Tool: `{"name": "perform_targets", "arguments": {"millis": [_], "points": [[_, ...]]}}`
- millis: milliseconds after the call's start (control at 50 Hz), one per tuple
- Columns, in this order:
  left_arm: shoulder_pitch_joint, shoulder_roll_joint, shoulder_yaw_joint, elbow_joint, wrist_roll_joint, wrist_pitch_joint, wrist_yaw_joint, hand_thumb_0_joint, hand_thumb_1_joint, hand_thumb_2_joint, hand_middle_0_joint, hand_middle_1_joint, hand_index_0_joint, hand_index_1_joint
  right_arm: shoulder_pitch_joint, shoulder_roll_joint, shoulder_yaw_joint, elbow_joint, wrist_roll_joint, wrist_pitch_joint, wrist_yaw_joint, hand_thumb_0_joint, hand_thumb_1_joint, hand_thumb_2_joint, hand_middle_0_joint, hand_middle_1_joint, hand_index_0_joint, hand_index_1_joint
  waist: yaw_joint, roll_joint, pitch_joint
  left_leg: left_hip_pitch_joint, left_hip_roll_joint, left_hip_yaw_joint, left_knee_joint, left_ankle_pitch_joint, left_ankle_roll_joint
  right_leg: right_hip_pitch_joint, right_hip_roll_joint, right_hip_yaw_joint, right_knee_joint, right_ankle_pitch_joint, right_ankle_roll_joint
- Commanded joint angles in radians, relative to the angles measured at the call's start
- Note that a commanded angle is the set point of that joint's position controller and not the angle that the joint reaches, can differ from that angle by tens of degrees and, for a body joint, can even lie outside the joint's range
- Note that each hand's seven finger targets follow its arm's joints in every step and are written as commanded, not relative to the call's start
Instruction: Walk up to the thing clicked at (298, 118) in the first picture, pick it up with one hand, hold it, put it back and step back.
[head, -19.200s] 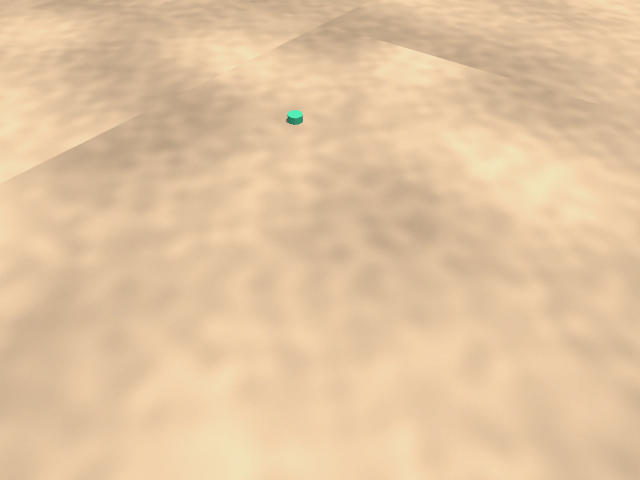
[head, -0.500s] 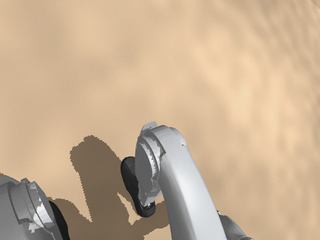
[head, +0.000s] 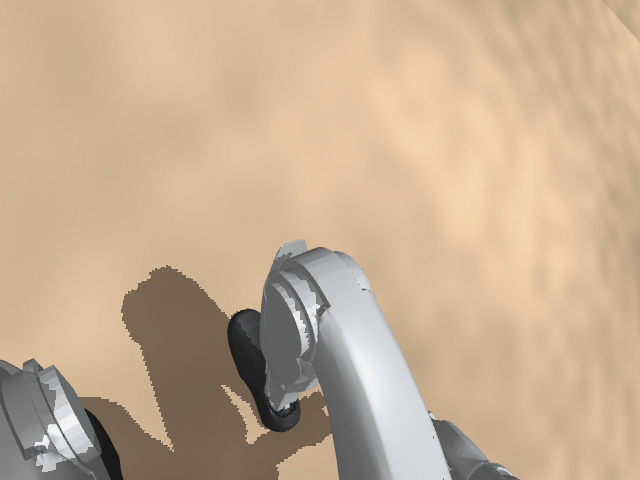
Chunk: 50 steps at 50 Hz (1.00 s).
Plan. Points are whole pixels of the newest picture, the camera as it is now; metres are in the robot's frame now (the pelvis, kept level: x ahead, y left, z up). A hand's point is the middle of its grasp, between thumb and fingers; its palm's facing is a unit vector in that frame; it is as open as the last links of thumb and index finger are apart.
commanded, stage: rest palm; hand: left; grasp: from above
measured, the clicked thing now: out of the picture +0.51 +0.37 -0.29
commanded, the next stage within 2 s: close in 1.12 s
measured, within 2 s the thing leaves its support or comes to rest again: neither
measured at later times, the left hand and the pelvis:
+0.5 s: hand out of the picture +0.48 +0.35 -0.24, palm faces -0.44 -0.15 -0.89, open 14.0 cm; pelvis +0.00 +0.00 +0.00, yaw -1 degrees
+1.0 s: hand out of the picture +0.48 +0.36 -0.24, palm faces -0.44 -0.15 -0.89, open 13.7 cm; pelvis +0.00 +0.00 +0.00, yaw -1 degrees
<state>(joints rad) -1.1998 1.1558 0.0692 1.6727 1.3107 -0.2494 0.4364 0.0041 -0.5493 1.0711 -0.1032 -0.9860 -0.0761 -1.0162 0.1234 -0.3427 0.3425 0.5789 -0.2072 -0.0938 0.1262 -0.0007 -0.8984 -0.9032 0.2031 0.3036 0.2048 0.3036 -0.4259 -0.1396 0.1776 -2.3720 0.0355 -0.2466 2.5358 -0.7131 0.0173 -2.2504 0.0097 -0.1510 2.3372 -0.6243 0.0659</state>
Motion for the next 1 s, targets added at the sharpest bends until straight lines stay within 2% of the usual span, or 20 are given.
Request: {"name": "perform_targets", "arguments": {"millis": [0, 80, 120, 240, 280, 340, 400, 460, 520, 600, 680, 720, 760, 840, 860, 880, 900, 940, 960, 980], "points": [[-0.256, 0.229, 0.012, -0.134, -0.024, 0.0, 0.042, 0.0, -0.568, 1.046, -0.08, -0.997, -0.055, -1.023, 0.189, -0.339, -0.1, 0.025, -0.003, -0.006, -0.006, 0.0, -0.9, -0.901, 0.2, 0.3, 0.199, 0.3, -0.049, 0.586, -0.634, 0.544, 0.02, 0.086, -0.255, 0.264, -0.006, 0.33, 0.047, -0.103, -0.174, 0.244, -0.082], [-0.254, 0.242, 0.02, -0.135, -0.021, -0.001, 0.05, 0.0, -0.555, 1.037, -0.077, -1.016, -0.058, -1.034, 0.194, -0.338, -0.096, 0.027, -0.008, -0.006, -0.003, 0.0, -0.9, -0.902, 0.2, 0.3, 0.199, 0.3, -0.047, 0.591, -0.649, 0.55, 0.021, 0.082, -0.263, 0.274, -0.009, 0.354, 0.047, -0.109, -0.171, 0.256, -0.08], [-0.233, 0.202, -0.003, -0.096, -0.028, 0.0, 0.047, 0.0, -0.558, 1.015, -0.068, -1.019, -0.056, -1.03, 0.185, -0.336, -0.091, 0.025, -0.009, -0.012, 0.002, 0.0, -0.901, -0.902, 0.2, 0.3, 0.199, 0.3, -0.06, 0.587, -0.617, 0.552, 0.024, 0.074, -0.267, 0.261, -0.011, 0.328, 0.048, -0.112, -0.165, 0.241, -0.082], [-0.25, 0.259, 0.019, -0.118, -0.022, -0.009, 0.06, 0.0, -0.552, 1.043, -0.08, -1.024, -0.06, -1.044, 0.175, -0.347, -0.087, 0.025, -0.01, -0.017, 0.002, 0.0, -0.901, -0.903, 0.2, 0.3, 0.199, 0.3, -0.049, 0.59, -0.635, 0.542, 0.025, 0.075, -0.257, 0.275, -0.012, 0.357, 0.049, -0.115, -0.17, 0.254, -0.081], [-0.236, 0.221, -0.003, -0.108, -0.029, -0.011, 0.059, 0.0, -0.551, 1.062, -0.079, -1.039, -0.058, -1.06, 0.174, -0.342, -0.082, 0.021, -0.009, -0.02, 0.005, 0.0, -0.901, -0.903, 0.2, 0.3, 0.199, 0.3, -0.061, 0.58, -0.622, 0.544, 0.024, 0.077, -0.254, 0.27, -0.006, 0.359, 0.052, -0.11, -0.172, 0.254, -0.078], [-0.25, 0.264, 0.015, -0.121, -0.024, -0.014, 0.073, 0.0, -0.545, 1.046, -0.079, -1.05, -0.064, -1.065, 0.171, -0.348, -0.081, 0.026, -0.011, -0.021, 0.004, 0.0, -0.903, -0.904, 0.2, 0.3, 0.199, 0.3, -0.048, 0.614, -0.638, 0.555, 0.025, 0.075, -0.258, 0.29, -0.012, 0.361, 0.051, -0.114, -0.166, 0.266, -0.08], [-0.233, 0.229, 0.001, -0.096, -0.023, -0.011, 0.076, 0.0, -0.538, 1.023, -0.074, -1.05, -0.065, -1.059, 0.168, -0.352, -0.08, 0.023, -0.015, -0.028, 0.01, 0.0, -0.903, -0.904, 0.2, 0.3, 0.199, 0.3, -0.067, 0.609, -0.606, 0.56, 0.03, 0.064, -0.259, 0.285, -0.016, 0.331, 0.047, -0.12, -0.16, 0.259, -0.078], [-0.268, 0.28, 0.023, -0.137, -0.024, -0.013, 0.088, 0.0, -0.557, 1.029, -0.073, -1.038, -0.056, -1.055, 0.167, -0.356, -0.073, 0.024, -0.015, -0.03, 0.007, 0.0, -0.903, -0.904, 0.2, 0.3, 0.199, 0.3, -0.058, 0.603, -0.629, 0.548, 0.029, 0.069, -0.253, 0.283, -0.011, 0.364, 0.051, -0.117, -0.171, 0.267, -0.076], [-0.218, 0.237, 0.002, -0.075, -0.022, -0.004, 0.085, 0.0, -0.534, 1.045, -0.078, -1.062, -0.065, -1.074, 0.164, -0.353, -0.074, 0.026, -0.018, -0.034, 0.01, 0.0, -0.902, -0.904, 0.2, 0.3, 0.199, 0.3, -0.066, 0.606, -0.598, 0.555, 0.032, 0.063, -0.259, 0.28, -0.015, 0.338, 0.049, -0.12, -0.165, 0.256, -0.076], [-0.25, 0.265, 0.009, -0.096, -0.026, -0.002, 0.091, 0.0, -0.536, 1.026, -0.074, -1.062, -0.064, -1.072, 0.164, -0.357, -0.065, 0.027, -0.02, -0.035, 0.009, 0.0, -0.904, -0.905, 0.2, 0.3, 0.199, 0.3, -0.067, 0.609, -0.607, 0.547, 0.036, 0.057, -0.267, 0.275, -0.017, 0.363, 0.052, -0.123, -0.169, 0.259, -0.077], [-0.216, 0.243, 0.002, -0.077, -0.038, 0.003, 0.083, 0.0, -0.52, 1.015, -0.071, -1.07, -0.067, -1.072, 0.163, -0.361, -0.064, 0.033, -0.021, -0.039, 0.011, 0.0, -0.902, -0.904, 0.2, 0.3, 0.199, 0.3, -0.078, 0.592, -0.579, 0.531, 0.036, 0.054, -0.266, 0.243, -0.015, 0.343, 0.05, -0.124, -0.17, 0.236, -0.074], [-0.227, 0.278, 0.024, -0.085, -0.035, 0.005, 0.084, 0.0, -0.523, 1.044, -0.079, -1.076, -0.068, -1.086, 0.154, -0.35, -0.048, 0.034, -0.017, -0.038, 0.011, 0.0, -0.902, -0.904, 0.2, 0.3, 0.199, 0.3, -0.064, 0.602, -0.601, 0.542, 0.04, 0.048, -0.265, 0.248, -0.018, 0.34, 0.046, -0.123, -0.169, 0.236, -0.075], [-0.242, 0.265, 0.002, -0.107, -0.04, 0.0, 0.08, 0.0, -0.52, 1.033, -0.077, -1.087, -0.07, -1.093, 0.144, -0.363, -0.061, 0.018, -0.019, -0.039, 0.008, 0.0, -0.904, -0.905, 0.2, 0.3, 0.199, 0.3, -0.072, 0.594, -0.593, 0.534, 0.038, 0.055, -0.265, 0.246, -0.014, 0.359, 0.054, -0.121, -0.175, 0.242, -0.075], [-0.228, 0.286, 0.028, -0.102, -0.043, 0.004, 0.08, 0.0, -0.519, 1.041, -0.078, -1.086, -0.07, -1.093, 0.158, -0.366, -0.06, 0.035, -0.019, -0.036, 0.01, 0.0, -0.903, -0.905, 0.2, 0.3, 0.199, 0.3, -0.062, 0.604, -0.608, 0.548, 0.04, 0.048, -0.269, 0.252, -0.019, 0.348, 0.05, -0.123, -0.168, 0.239, -0.077], [-0.234, 0.263, 0.009, -0.118, -0.039, 0.001, 0.076, 0.0, -0.506, 1.05, -0.082, -1.101, -0.077, -1.105, 0.158, -0.36, -0.061, 0.029, -0.019, -0.038, 0.011, 0.0, -0.904, -0.905, 0.2, 0.3, 0.199, 0.3, -0.07, 0.609, -0.592, 0.545, 0.04, 0.05, -0.266, 0.259, -0.018, 0.343, 0.051, -0.122, -0.166, 0.246, -0.077], [-0.212, 0.271, 0.024, -0.087, -0.039, 0.006, 0.073, 0.0, -0.513, 1.055, -0.085, -1.095, -0.074, -1.104, 0.159, -0.358, -0.058, 0.031, -0.017, -0.038, 0.012, 0.0, -0.904, -0.905, 0.2, 0.3, 0.199, 0.3, -0.068, 0.594, -0.596, 0.545, 0.038, 0.052, -0.265, 0.256, -0.017, 0.347, 0.048, -0.122, -0.171, 0.242, -0.075], [-0.239, 0.26, 0.004, -0.119, -0.043, 0.002, 0.072, 0.0, -0.504, 1.031, -0.078, -1.099, -0.075, -1.1, 0.151, -0.361, -0.061, 0.023, -0.017, -0.038, 0.011, 0.0, -0.904, -0.905, 0.2, 0.3, 0.199, 0.3, -0.072, 0.587, -0.593, 0.521, 0.038, 0.056, -0.262, 0.254, -0.014, 0.359, 0.055, -0.122, -0.174, 0.247, -0.075], [-0.226, 0.256, -0.004, -0.096, -0.044, 0.002, 0.072, 0.0, -0.508, 1.045, -0.079, -1.097, -0.073, -1.102, 0.15, -0.363, -0.06, 0.021, -0.016, -0.037, 0.009, 0.0, -0.904, -0.905, 0.2, 0.3, 0.199, 0.3, -0.076, 0.571, -0.591, 0.52, 0.037, 0.06, -0.254, 0.259, -0.011, 0.375, 0.056, -0.12, -0.177, 0.254, -0.075], [-0.229, 0.274, 0.018, -0.11, -0.045, 0.002, 0.072, 0.0, -0.513, 1.047, -0.081, -1.093, -0.072, -1.101, 0.175, -0.362, -0.056, 0.039, -0.02, -0.037, 0.01, 0.0, -0.904, -0.905, 0.2, 0.3, 0.199, 0.3, -0.076, 0.588, -0.601, 0.528, 0.036, 0.059, -0.254, 0.272, -0.013, 0.376, 0.052, -0.121, -0.178, 0.262, -0.072], [-0.204, 0.252, 0.001, -0.08, -0.043, 0.007, 0.067, 0.0, -0.496, 1.038, -0.077, -1.103, -0.077, -1.102, 0.168, -0.359, -0.059, 0.031, -0.018, -0.038, 0.012, 0.0, -0.903, -0.904, 0.2, 0.3, 0.199, 0.3, -0.075, 0.568, -0.586, 0.528, 0.036, 0.059, -0.257, 0.263, -0.012, 0.37, 0.053, -0.118, -0.174, 0.254, -0.073]]}}
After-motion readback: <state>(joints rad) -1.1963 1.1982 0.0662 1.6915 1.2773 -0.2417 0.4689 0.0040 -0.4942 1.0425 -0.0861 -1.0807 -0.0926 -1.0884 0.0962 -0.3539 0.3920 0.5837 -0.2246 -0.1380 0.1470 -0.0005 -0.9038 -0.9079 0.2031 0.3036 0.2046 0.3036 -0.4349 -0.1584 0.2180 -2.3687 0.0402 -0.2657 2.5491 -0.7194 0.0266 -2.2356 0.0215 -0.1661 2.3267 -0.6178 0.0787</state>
